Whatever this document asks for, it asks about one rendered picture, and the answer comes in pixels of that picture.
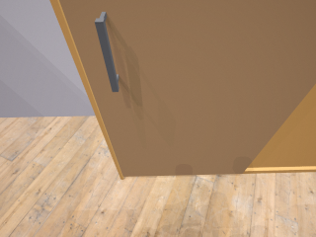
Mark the wardrobe door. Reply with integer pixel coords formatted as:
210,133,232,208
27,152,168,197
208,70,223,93
248,84,316,168
59,0,316,177

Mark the handle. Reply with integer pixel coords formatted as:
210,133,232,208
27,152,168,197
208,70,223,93
95,12,119,92

